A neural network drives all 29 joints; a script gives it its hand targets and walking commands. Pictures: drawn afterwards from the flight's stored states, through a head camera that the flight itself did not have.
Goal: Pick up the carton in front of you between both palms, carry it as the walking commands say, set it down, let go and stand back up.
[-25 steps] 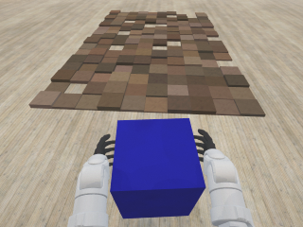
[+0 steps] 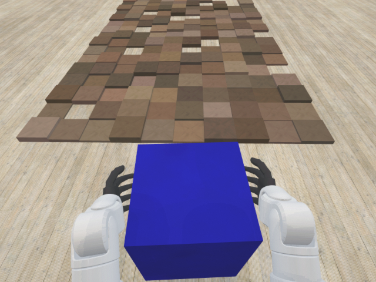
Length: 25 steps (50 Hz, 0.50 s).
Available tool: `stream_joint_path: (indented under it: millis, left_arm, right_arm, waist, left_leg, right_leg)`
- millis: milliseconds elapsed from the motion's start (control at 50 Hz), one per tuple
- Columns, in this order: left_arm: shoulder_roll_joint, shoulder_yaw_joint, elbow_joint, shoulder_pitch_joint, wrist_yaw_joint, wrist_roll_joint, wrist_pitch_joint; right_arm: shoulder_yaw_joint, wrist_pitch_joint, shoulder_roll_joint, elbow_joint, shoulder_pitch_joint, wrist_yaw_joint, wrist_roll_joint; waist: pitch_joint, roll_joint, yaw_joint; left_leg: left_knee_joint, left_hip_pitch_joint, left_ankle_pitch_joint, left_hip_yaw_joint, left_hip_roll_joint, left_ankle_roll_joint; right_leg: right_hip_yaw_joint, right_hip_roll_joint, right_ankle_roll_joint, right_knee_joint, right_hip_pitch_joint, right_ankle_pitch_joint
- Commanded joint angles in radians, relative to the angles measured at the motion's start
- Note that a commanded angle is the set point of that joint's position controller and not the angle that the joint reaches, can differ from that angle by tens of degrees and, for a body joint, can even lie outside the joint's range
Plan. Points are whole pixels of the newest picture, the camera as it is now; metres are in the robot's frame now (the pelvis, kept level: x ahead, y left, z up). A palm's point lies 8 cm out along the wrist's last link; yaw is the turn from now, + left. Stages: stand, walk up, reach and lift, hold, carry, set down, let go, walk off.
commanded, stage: carry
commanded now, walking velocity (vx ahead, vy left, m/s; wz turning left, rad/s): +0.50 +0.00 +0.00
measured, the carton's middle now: (189, 214) +0.26 +0.01 +0.00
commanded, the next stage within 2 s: none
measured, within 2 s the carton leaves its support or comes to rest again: neither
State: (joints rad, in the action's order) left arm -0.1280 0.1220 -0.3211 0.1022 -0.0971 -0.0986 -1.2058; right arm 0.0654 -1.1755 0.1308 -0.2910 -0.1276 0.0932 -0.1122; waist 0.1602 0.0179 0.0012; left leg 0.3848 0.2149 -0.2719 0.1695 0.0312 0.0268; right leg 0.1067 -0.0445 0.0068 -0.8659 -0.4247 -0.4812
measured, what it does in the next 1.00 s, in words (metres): walks ahead: right foot, then left foot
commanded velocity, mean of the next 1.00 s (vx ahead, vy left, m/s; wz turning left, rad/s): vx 0.50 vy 0.00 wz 0.00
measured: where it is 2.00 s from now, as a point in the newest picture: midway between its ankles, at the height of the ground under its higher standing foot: (193, 131)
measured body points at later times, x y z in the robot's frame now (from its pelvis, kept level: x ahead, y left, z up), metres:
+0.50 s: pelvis +0.30 -0.05 +0.01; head +0.32 -0.06 +0.45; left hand +0.57 +0.12 +0.08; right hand +0.60 -0.18 +0.08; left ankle +0.39 +0.09 -0.69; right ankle +0.22 -0.12 -0.74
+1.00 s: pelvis +0.65 -0.01 +0.00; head +0.66 +0.00 +0.45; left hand +0.92 +0.13 +0.06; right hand +0.92 -0.17 +0.07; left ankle +0.56 +0.06 -0.74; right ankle +0.76 -0.16 -0.70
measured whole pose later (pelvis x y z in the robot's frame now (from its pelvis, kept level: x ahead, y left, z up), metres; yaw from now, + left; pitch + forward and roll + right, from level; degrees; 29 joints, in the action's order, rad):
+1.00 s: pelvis +0.65 -0.01 +0.00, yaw -1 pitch +4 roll -2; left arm -0.13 0.07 -0.38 0.09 -0.09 -0.12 -1.17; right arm 0.08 -1.14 0.13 -0.36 -0.10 0.09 -0.09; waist 0.05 0.01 0.02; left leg 0.25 0.06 -0.27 0.22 0.03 0.04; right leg 0.13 -0.10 0.00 -0.69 -0.60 -0.14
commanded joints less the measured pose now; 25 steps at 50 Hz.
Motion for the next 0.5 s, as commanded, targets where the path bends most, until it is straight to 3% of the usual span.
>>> stream_joint_path:
  millis: [0,100,140,160,180,200,220,260,280,300,340,480]
  left_arm:
    - [-0.879,-0.747,-0.13,0.597,0.272,0.44,0.001]
    - [-0.847,-0.71,-0.122,0.554,0.239,0.396,-0.028]
    - [-0.838,-0.694,-0.098,0.538,0.237,0.385,-0.038]
    - [-0.834,-0.685,-0.086,0.542,0.237,0.383,-0.042]
    - [-0.819,-0.672,-0.061,0.522,0.237,0.37,-0.046]
    - [-0.817,-0.661,-0.028,0.532,0.237,0.357,-0.042]
    - [-0.837,-0.665,-0.04,0.553,0.237,0.366,-0.042]
    - [-0.903,-0.688,-0.069,0.598,0.241,0.386,-0.032]
    - [-0.935,-0.704,-0.092,0.628,0.245,0.397,-0.024]
    - [-0.958,-0.717,-0.11,0.641,0.25,0.41,-0.016]
    - [-0.974,-0.735,-0.137,0.645,0.261,0.432,-0.005]
    - [-0.907,-0.745,-0.146,0.545,0.29,0.447,-0.009]
  right_arm:
    - [-0.68,-0.024,0.902,-0.154,-0.528,-0.236,0.413]
    - [-0.681,-0.061,0.86,-0.129,-0.508,-0.253,0.445]
    - [-0.678,-0.075,0.842,-0.119,-0.519,-0.256,0.448]
    - [-0.674,-0.081,0.832,-0.111,-0.518,-0.257,0.446]
    - [-0.666,-0.089,0.816,-0.11,-0.54,-0.259,0.445]
    - [-0.68,-0.1,0.83,-0.122,-0.588,-0.262,0.453]
    - [-0.68,-0.102,0.843,-0.097,-0.593,-0.265,0.453]
    - [-0.671,-0.088,0.897,-0.08,-0.59,-0.273,0.454]
    - [-0.671,-0.077,0.922,-0.077,-0.583,-0.273,0.447]
    - [-0.673,-0.065,0.937,-0.083,-0.575,-0.27,0.436]
    - [-0.679,-0.043,0.98,-0.083,-0.55,-0.259,0.418]
    - [-0.663,-0.024,0.949,-0.092,-0.414,-0.217,0.341]
  waist:
    - [0.138,0.085,0.032]
    - [0.108,0.152,0.024]
    - [0.13,0.106,-0.002]
    - [0.173,0.067,-0.011]
    - [0.215,-0.08,-0.042]
    - [0.238,-0.32,-0.039]
    - [0.223,-0.266,-0.027]
    - [0.216,-0.098,-0.028]
    - [0.21,-0.048,-0.022]
    - [0.212,-0.052,-0.022]
    - [0.218,-0.098,-0.024]
    - [0.118,-0.14,-0.033]
  left_leg:
    - [-0.19,-0.367,0.169,-0.311,0.288,0.125]
    - [-0.144,-0.197,0.204,-0.116,0.215,0.068]
    - [0.013,-0.07,0.296,-0.031,0.179,0.029]
    - [0.166,0.017,0.324,0.024,0.147,0.001]
    - [0.421,0.161,0.151,0.055,0.086,-0.047]
    - [0.68,0.419,-0.162,0.017,-0.029,-0.079]
    - [0.825,0.514,-0.229,-0.112,0.009,-0.043]
    - [0.861,0.531,-0.142,-0.156,0.085,0.0]
    - [0.8,0.512,-0.08,-0.16,0.107,0.004]
    - [0.73,0.477,-0.039,-0.152,0.111,0.0]
    - [0.631,0.448,-0.002,-0.11,0.088,-0.009]
    - [0.279,0.463,0.166,0.006,0.027,-0.024]
  right_leg:
    - [0.001,-0.035,-0.004,0.1,-0.286,0.103]
    - [0.109,0.016,-0.007,0.332,-0.008,0.317]
    - [0.181,0.065,0.007,0.393,0.248,0.334]
    - [0.163,0.046,0.021,0.388,0.41,0.299]
    - [-0.11,-0.131,0.061,0.502,0.545,0.115]
    - [-0.568,-0.365,0.19,0.645,0.683,0.027]
    - [-0.653,-0.409,0.236,0.669,0.67,0.117]
    - [-0.476,-0.362,0.208,0.628,0.603,0.321]
    - [-0.393,-0.34,0.179,0.637,0.559,0.369]
    - [-0.315,-0.311,0.152,0.652,0.532,0.409]
    - [-0.22,-0.277,0.134,0.662,0.532,0.477]
    - [-0.036,-0.194,0.125,0.641,0.588,0.724]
